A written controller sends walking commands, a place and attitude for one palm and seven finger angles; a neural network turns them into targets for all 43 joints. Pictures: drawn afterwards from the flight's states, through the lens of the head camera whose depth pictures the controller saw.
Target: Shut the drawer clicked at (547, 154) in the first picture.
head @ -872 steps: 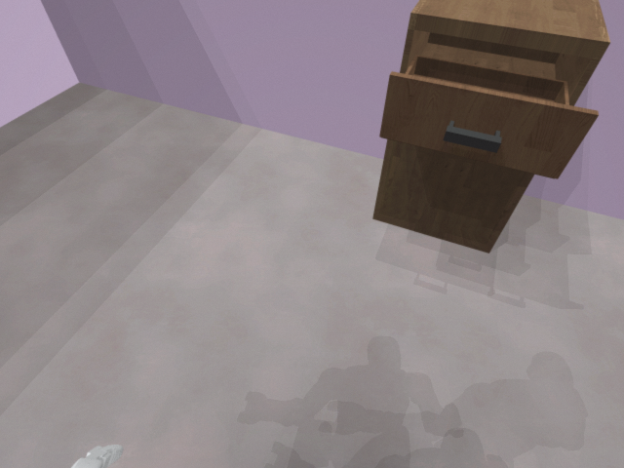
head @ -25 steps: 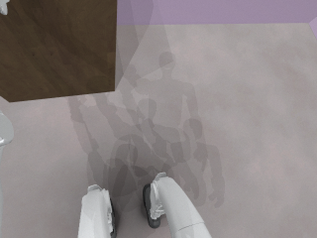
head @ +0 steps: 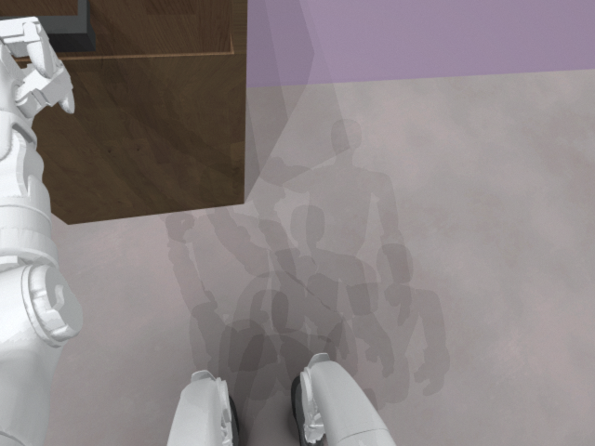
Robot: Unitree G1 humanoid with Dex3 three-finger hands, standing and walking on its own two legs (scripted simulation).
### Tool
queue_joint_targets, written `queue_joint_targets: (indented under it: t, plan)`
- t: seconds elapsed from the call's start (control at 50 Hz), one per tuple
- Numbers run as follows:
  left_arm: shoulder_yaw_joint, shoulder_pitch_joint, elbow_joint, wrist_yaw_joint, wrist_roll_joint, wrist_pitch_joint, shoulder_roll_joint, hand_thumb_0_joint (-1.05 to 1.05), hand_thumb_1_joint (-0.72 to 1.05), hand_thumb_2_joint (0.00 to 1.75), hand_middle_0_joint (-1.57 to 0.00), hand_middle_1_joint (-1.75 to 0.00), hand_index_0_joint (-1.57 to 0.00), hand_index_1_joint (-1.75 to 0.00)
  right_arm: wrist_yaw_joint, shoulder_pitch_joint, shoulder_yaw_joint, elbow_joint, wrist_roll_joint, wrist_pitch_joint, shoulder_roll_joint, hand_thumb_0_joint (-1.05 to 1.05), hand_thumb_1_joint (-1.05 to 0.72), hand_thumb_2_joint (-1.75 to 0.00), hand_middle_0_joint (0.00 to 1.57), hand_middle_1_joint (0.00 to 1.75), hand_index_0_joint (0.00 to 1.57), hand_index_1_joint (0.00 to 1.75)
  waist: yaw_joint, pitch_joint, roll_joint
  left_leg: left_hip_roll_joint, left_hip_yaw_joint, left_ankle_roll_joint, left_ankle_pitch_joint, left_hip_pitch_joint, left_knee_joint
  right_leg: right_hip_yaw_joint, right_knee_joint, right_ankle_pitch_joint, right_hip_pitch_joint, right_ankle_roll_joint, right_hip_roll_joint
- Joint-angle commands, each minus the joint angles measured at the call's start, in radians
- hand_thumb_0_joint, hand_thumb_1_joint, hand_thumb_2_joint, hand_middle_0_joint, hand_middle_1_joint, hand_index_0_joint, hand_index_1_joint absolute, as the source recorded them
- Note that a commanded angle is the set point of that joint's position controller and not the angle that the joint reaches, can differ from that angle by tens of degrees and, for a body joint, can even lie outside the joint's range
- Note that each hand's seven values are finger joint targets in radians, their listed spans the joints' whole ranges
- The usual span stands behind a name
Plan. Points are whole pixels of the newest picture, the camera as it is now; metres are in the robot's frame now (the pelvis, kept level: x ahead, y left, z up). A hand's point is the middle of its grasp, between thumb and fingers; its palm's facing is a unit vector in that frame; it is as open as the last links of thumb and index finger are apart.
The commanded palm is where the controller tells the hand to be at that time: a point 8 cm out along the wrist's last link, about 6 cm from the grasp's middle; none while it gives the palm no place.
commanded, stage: draw the hand back to the body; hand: left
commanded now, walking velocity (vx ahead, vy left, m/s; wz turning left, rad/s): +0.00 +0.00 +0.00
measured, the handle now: (32, 20) +0.64 +0.25 +0.05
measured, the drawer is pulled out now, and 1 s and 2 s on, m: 0.00 0.00 0.00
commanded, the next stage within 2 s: step back with the hand held close in 1.28 s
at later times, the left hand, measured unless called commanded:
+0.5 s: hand out of the picture +0.38 +0.22 +0.15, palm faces +0.14 -0.97 -0.18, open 3.3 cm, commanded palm +0.33 +0.27 +0.17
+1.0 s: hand out of the picture +0.23 +0.23 +0.24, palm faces +0.41 -0.84 -0.35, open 3.3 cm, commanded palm +0.17 +0.27 +0.26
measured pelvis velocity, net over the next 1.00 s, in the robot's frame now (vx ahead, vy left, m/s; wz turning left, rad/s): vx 0.03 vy -0.02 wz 0.06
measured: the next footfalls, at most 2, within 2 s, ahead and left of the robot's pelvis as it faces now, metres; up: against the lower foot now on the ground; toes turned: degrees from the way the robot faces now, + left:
none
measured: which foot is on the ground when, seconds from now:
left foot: down 0.00-1.00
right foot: down 0.00-1.00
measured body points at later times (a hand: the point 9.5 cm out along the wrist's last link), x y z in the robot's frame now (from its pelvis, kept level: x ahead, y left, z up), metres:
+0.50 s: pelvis +0.04 +0.00 +0.07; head +0.08 +0.00 +0.52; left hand +0.36 +0.27 +0.16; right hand +0.20 -0.24 -0.02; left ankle +0.00 +0.09 -0.64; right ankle +0.01 -0.13 -0.64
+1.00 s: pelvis +0.03 -0.02 +0.11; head +0.02 -0.04 +0.56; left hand +0.20 +0.28 +0.26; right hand +0.24 -0.22 +0.02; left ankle +0.00 +0.09 -0.64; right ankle +0.01 -0.13 -0.64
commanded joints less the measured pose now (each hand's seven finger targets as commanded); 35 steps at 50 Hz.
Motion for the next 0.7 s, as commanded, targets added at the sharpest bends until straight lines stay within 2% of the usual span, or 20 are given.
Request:
queue_joint_targets:
  t: [0.0, 0.02, 0.08, 0.12, 0.14, 0.2, 0.22, 0.24, 0.26, 0.3, 0.38, 0.4, 0.42, 0.44, 0.48, 0.52, 0.54, 0.56, 0.64, 0.68]
  plan:
    - [0.009, -0.106, -0.442, -0.022, -0.087, -0.032, 0.217, 0.0, 0.9, 0.9, -1.4, -1.6, -1.4, -1.6, -0.005, 0.201, -0.091, -0.085, 0.031, 0.007, -0.185, 0.0, -0.9, -0.9, 0.2, 0.3, 0.2, 0.3, 0.092, -0.736, 0.18, -0.025, -0.069, -0.012, 0.788, 0.686, -0.183, 0.032, -0.161, 0.588, 0.479, -0.015, 0.034]
    - [-0.014, -0.067, -0.474, -0.03, -0.106, -0.01, 0.179, 0.0, 0.9, 0.9, -1.4, -1.6, -1.4, -1.6, -0.007, 0.186, -0.092, -0.093, 0.041, 0.006, -0.18, 0.0, -0.9, -0.9, 0.2, 0.3, 0.2, 0.3, 0.093, -0.696, 0.14, -0.027, -0.061, -0.007, 0.752, 0.668, -0.208, 0.032, -0.184, 0.592, 0.515, -0.012, 0.035]
    - [-0.045, 0.002, -0.582, -0.027, -0.156, 0.015, 0.116, 0.0, 0.9, 0.9, -1.4, -1.6, -1.4, -1.6, -0.024, 0.151, -0.096, -0.101, 0.059, -0.012, -0.172, 0.0, -0.9, -0.9, 0.2, 0.3, 0.2, 0.3, 0.096, -0.61, 0.1, -0.031, -0.042, -0.003, 0.701, 0.685, -0.265, 0.034, -0.24, 0.593, 0.571, -0.007, 0.034]
    - [-0.063, 0.06, -0.662, -0.012, -0.172, 0.001, 0.084, 0.0, 0.9, 0.9, -1.4, -1.6, -1.4, -1.6, -0.035, 0.131, -0.101, -0.1, 0.065, -0.031, -0.164, 0.0, -0.9, -0.9, 0.2, 0.3, 0.2, 0.3, 0.106, -0.581, 0.107, -0.031, -0.037, -0.005, 0.714, 0.732, -0.294, 0.035, -0.266, 0.594, 0.596, -0.007, 0.032]
    - [-0.106, 0.08, -0.685, -0.008, -0.177, -0.006, 0.036, 0.0, 0.9, 0.9, -1.4, -1.6, -1.4, -1.6, -0.037, 0.118, -0.098, -0.096, 0.068, -0.04, -0.158, 0.0, -0.9, -0.9, 0.2, 0.3, 0.2, 0.3, 0.1, -0.542, 0.152, -0.031, -0.032, -0.006, 0.737, 0.77, -0.301, 0.036, -0.278, 0.594, 0.572, -0.01, 0.031]
    - [-0.148, 0.211, -0.649, -0.013, -0.192, -0.009, -0.033, 0.0, 0.9, 0.9, -1.4, -1.6, -1.4, -1.6, -0.042, 0.085, -0.098, -0.086, 0.075, -0.058, -0.152, 0.0, -0.9, -0.9, 0.2, 0.3, 0.2, 0.3, 0.105, -0.413, 0.072, -0.028, -0.033, -0.011, 0.698, 0.762, -0.346, 0.023, -0.308, 0.55, 0.587, -0.008, 0.027]
    - [-0.149, 0.237, -0.654, -0.018, -0.197, -0.007, -0.035, 0.0, 0.9, 0.9, -1.4, -1.6, -1.4, -1.6, -0.044, 0.068, -0.099, -0.088, 0.078, -0.06, -0.152, 0.0, -0.9, -0.9, 0.2, 0.3, 0.2, 0.3, 0.115, -0.385, 0.08, -0.031, -0.027, -0.011, 0.684, 0.758, -0.358, 0.026, -0.316, 0.547, 0.6, -0.01, 0.024]
    - [-0.166, 0.262, -0.686, -0.024, -0.199, -0.006, -0.05, 0.0, 0.9, 0.9, -1.4, -1.6, -1.4, -1.6, -0.046, 0.054, -0.099, -0.096, 0.081, -0.065, -0.15, 0.0, -0.9, -0.9, 0.2, 0.3, 0.2, 0.3, 0.122, -0.383, 0.121, -0.032, -0.025, -0.011, 0.709, 0.792, -0.366, 0.027, -0.322, 0.556, 0.607, -0.014, 0.02]
    - [-0.163, 0.311, -0.707, -0.029, -0.205, 0.0, -0.051, 0.0, 0.9, 0.9, -1.4, -1.6, -1.4, -1.6, -0.047, 0.041, -0.099, -0.104, 0.084, -0.068, -0.147, 0.0, -0.9, -0.9, 0.2, 0.3, 0.2, 0.3, 0.135, -0.387, 0.114, -0.03, -0.029, -0.015, 0.736, 0.815, -0.378, 0.024, -0.327, 0.565, 0.627, -0.013, 0.017]
    - [-0.186, 0.386, -0.76, -0.039, -0.224, 0.019, -0.085, 0.0, 0.9, 0.9, -1.4, -1.6, -1.4, -1.6, -0.05, 0.003, -0.096, -0.129, 0.089, -0.078, -0.142, 0.0, -0.9, -0.9, 0.2, 0.3, 0.2, 0.3, 0.148, -0.365, 0.07, -0.031, -0.036, -0.015, 0.737, 0.829, -0.403, 0.019, -0.343, 0.569, 0.664, -0.012, 0.014]
    - [-0.153, 0.48, -0.882, -0.044, -0.252, 0.047, -0.063, 0.0, 0.9, 0.9, -1.4, -1.6, -1.4, -1.6, -0.065, -0.063, -0.091, -0.164, 0.097, -0.099, -0.138, 0.0, -0.9, -0.9, 0.2, 0.3, 0.2, 0.3, 0.171, -0.335, 0.018, -0.038, -0.03, -0.012, 0.69, 0.835, -0.448, 0.02, -0.371, 0.585, 0.746, -0.01, 0.004]
    - [-0.191, 0.513, -0.963, 0.072, -0.113, 0.089, 0.02, 0.0, 0.9, 0.9, -1.4, -1.6, -1.4, -1.6, -0.079, -0.146, -0.098, -0.182, 0.095, -0.077, -0.124, 0.0, -0.9, -0.9, 0.2, 0.3, 0.2, 0.3, 0.225, -0.349, 0.041, -0.05, -0.018, -0.01, 0.675, 0.887, -0.492, 0.064, -0.426, 0.537, 0.796, -0.025, -0.025]
    - [-0.222, 0.559, -1.006, 0.134, -0.104, 0.123, -0.058, 0.0, 0.9, 0.9, -1.4, -1.6, -1.4, -1.6, -0.091, -0.157, -0.096, -0.2, 0.093, -0.074, -0.109, 0.0, -0.9, -0.9, 0.2, 0.3, 0.2, 0.3, 0.201, -0.297, 0.025, -0.045, -0.016, -0.013, 0.639, 0.906, -0.523, 0.053, -0.453, 0.518, 0.79, -0.023, -0.026]
    - [-0.242, 0.578, -1.044, 0.174, -0.091, 0.149, -0.069, 0.0, 0.9, 0.9, -1.4, -1.6, -1.4, -1.6, -0.099, -0.175, -0.092, -0.198, 0.093, -0.073, -0.112, 0.0, -0.9, -0.9, 0.2, 0.3, 0.2, 0.3, 0.209, -0.279, 0.045, -0.044, -0.019, -0.013, 0.631, 0.927, -0.547, 0.057, -0.472, 0.508, 0.809, -0.026, -0.025]
    - [-0.236, 0.661, -1.082, 0.232, -0.074, 0.191, -0.072, 0.0, 0.9, 0.9, -1.4, -1.6, -1.4, -1.6, -0.112, -0.197, -0.083, -0.198, 0.091, -0.067, -0.106, 0.0, -0.9, -0.9, 0.2, 0.3, 0.2, 0.3, 0.215, -0.242, -0.002, -0.041, -0.016, -0.012, 0.603, 0.945, -0.589, 0.05, -0.504, 0.508, 0.863, -0.023, -0.026]
    - [-0.243, 0.673, -1.142, 0.267, -0.064, 0.212, -0.077, 0.0, 0.9, 0.9, -1.4, -1.6, -1.4, -1.6, -0.124, -0.233, -0.074, -0.195, 0.092, -0.073, -0.101, 0.0, -0.9, -0.9, 0.2, 0.3, 0.2, 0.3, 0.217, -0.192, -0.007, -0.041, -0.014, -0.011, 0.553, 0.966, -0.636, 0.049, -0.54, 0.488, 0.898, -0.024, -0.031]
    - [-0.237, 0.675, -1.156, 0.277, -0.061, 0.221, -0.064, 0.0, 0.9, 0.9, -1.4, -1.6, -1.4, -1.6, -0.131, -0.249, -0.07, -0.191, 0.089, -0.076, -0.103, 0.0, -0.9, -0.9, 0.2, 0.3, 0.2, 0.3, 0.221, -0.166, -0.03, -0.044, -0.012, -0.006, 0.533, 0.972, -0.654, 0.051, -0.562, 0.481, 0.914, -0.024, -0.028]
    - [-0.247, 0.693, -1.179, 0.284, -0.059, 0.229, -0.081, 0.0, 0.9, 0.9, -1.4, -1.6, -1.4, -1.6, -0.134, -0.262, -0.065, -0.188, 0.089, -0.081, -0.096, 0.0, -0.9, -0.9, 0.2, 0.3, 0.2, 0.3, 0.225, -0.152, -0.001, -0.047, -0.005, -0.006, 0.527, 0.994, -0.675, 0.054, -0.58, 0.481, 0.93, -0.023, -0.032]
    - [-0.251, 0.784, -1.231, 0.296, -0.058, 0.25, -0.1, 0.0, 0.9, 0.9, -1.4, -1.6, -1.4, -1.6, -0.141, -0.299, -0.053, -0.175, 0.082, -0.1, -0.094, 0.0, -0.9, -0.9, 0.2, 0.3, 0.2, 0.3, 0.242, -0.077, -0.034, -0.048, -0.004, -0.003, 0.48, 1.037, -0.744, 0.054, -0.65, 0.439, 0.977, -0.024, -0.031]
    - [-0.242, 0.858, -1.307, 0.3, -0.057, 0.251, -0.107, 0.0, 0.9, 0.9, -1.4, -1.6, -1.4, -1.6, -0.14, -0.309, -0.049, -0.175, 0.076, -0.113, -0.085, 0.0, -0.9, -0.9, 0.2, 0.3, 0.2, 0.3, 0.253, -0.092, 0.001, -0.049, -0.001, -0.004, 0.519, 1.082, -0.764, 0.053, -0.665, 0.469, 1.02, -0.024, -0.034]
